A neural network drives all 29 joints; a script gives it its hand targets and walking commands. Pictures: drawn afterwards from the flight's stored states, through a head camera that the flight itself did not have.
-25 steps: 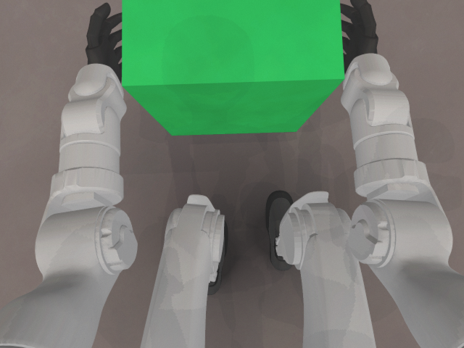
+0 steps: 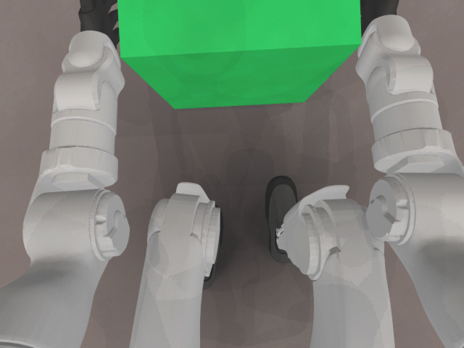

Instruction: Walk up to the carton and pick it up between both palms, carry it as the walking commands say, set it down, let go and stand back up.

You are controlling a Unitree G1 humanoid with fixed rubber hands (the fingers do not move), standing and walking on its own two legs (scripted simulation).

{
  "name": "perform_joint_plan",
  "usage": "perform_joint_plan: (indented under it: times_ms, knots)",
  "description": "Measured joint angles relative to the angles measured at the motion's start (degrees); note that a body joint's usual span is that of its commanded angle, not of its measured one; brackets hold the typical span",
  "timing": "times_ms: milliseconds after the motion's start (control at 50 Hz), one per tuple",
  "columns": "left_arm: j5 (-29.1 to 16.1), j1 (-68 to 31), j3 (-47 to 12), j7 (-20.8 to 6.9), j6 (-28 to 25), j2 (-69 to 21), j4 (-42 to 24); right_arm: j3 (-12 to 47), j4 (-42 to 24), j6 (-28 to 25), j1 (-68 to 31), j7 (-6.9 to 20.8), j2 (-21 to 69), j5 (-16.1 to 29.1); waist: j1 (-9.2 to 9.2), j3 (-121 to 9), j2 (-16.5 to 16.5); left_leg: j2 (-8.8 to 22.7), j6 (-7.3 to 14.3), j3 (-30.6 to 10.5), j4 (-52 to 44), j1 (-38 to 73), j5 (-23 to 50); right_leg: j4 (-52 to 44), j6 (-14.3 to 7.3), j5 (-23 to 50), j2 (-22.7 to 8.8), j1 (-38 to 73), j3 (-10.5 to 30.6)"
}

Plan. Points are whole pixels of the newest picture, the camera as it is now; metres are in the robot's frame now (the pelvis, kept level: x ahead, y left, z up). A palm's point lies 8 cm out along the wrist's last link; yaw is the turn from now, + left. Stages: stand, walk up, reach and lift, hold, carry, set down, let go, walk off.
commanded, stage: set down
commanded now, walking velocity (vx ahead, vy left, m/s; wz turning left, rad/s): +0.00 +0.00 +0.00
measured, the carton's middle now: (236, 32) +0.55 +0.01 -0.23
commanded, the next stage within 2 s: none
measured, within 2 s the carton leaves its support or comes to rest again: rests again in 1.98 s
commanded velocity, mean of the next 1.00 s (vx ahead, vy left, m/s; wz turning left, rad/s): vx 0.00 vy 0.00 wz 0.00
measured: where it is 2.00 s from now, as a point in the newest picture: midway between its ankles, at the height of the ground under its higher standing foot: (242, 246)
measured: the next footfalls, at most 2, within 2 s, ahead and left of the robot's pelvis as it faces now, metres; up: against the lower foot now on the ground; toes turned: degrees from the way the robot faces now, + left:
none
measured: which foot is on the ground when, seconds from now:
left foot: down 0.00-1.00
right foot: down 0.00-1.00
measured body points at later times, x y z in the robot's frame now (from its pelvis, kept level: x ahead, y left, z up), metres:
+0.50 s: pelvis -0.01 -0.01 -0.01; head +0.33 +0.00 +0.27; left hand +0.53 +0.19 -0.15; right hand +0.55 -0.17 -0.16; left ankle +0.08 +0.08 -0.35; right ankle +0.14 -0.10 -0.35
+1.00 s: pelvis -0.01 -0.01 -0.02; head +0.33 +0.01 +0.26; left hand +0.54 +0.20 -0.16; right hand +0.55 -0.17 -0.16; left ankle +0.08 +0.08 -0.35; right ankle +0.14 -0.10 -0.35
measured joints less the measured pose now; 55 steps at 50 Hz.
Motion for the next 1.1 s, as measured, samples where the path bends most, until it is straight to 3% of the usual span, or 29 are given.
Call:
perform_joint_plan:
  times_ms: [400, 700, 1100]
  knots:
    - [0.8, -4.2, 0.0, -0.2, -0.5, 0.6, 5.3, -0.1, 5.2, -1.4, -2.8, 0.2, -1.4, 0.4, 0.34, 3.1, 0.1, 0.1, 0.0, 0.5, 2.2, 0.6, 0.8, 2.2, -0.3, 0.9, -0.2, 0.5, 0.1]
    - [3.9, -7.1, 3.3, -3.3, -0.3, 1.3, 7.2, -1.7, 7.0, -0.9, -5.3, 0.7, -1.2, -1.0, 0.46, 5.1, -0.8, 0.0, -1.3, -0.7, 3.6, 0.1, 1.6, 3.0, -1.7, 2.1, -0.7, 0.2, -1.4]
    - [6.6, -7.9, 5.7, -5.8, -0.4, 0.4, 6.2, -5.2, 7.2, -1.6, -5.9, 2.9, -1.6, -3.4, 0.44, 6.0, -0.6, -0.2, -0.5, -0.1, 4.2, 0.2, 1.1, 3.9, -1.0, 1.2, -0.8, 0.4, -0.8]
